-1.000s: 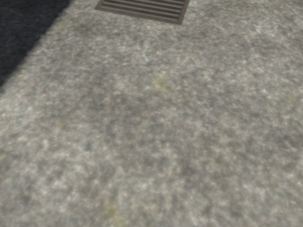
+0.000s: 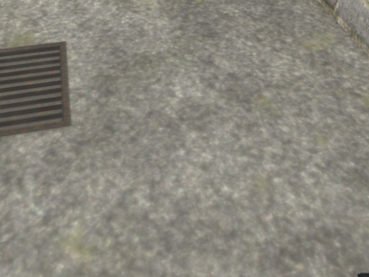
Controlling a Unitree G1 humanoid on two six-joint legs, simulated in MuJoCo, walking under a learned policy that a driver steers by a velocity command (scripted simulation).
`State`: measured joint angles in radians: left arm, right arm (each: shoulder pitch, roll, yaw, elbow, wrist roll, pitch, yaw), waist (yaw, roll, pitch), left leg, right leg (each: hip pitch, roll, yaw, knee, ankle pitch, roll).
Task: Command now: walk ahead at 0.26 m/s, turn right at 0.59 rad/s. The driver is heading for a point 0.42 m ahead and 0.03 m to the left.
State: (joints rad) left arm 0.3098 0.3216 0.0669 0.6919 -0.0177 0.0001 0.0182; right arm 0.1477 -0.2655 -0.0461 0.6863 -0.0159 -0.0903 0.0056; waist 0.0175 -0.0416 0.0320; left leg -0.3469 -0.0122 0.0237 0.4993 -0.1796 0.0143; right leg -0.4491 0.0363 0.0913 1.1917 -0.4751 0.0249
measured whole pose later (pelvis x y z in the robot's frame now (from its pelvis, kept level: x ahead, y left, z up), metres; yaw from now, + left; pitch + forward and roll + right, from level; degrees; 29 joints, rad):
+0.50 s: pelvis +0.12 -0.03 +0.00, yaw -9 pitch +1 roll +0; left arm 0.09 0.21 0.02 0.64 0.03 0.00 0.00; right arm 0.16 -0.30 -0.04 0.85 0.01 0.02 0.00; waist -0.03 0.04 0.05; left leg -0.39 0.08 -0.01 0.90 -0.52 -0.09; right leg -0.34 0.01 -0.05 0.49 -0.17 -0.04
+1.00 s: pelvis +0.13 +0.02 +0.01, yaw +7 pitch +2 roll -3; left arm 0.06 0.31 0.11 0.78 -0.01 0.03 0.06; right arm 0.22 -0.29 -0.06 0.77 0.01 0.01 -0.03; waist -0.02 -0.02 0.05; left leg -0.23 -0.03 -0.09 0.42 -0.21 0.06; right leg -0.50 0.02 0.07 0.98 -0.35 0.08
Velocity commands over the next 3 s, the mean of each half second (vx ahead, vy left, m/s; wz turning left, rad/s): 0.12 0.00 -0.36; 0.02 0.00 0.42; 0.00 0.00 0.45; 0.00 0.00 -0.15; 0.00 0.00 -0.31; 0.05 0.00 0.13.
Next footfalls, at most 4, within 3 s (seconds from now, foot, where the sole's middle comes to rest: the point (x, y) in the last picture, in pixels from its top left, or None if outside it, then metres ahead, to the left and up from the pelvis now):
0.32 right None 0.20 -0.15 -0.77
0.72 left None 0.16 0.10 -0.77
1.26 right None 0.23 -0.12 -0.77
1.60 left None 0.12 0.12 -0.77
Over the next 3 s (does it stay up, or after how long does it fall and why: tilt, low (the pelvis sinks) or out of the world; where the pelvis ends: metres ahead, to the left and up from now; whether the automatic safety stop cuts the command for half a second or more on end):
stays up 0.21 -0.02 0.00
